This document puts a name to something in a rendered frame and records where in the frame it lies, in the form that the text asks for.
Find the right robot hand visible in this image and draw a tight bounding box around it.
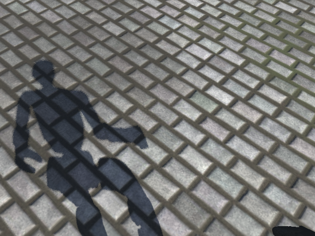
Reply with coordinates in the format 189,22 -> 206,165
272,225 -> 315,236

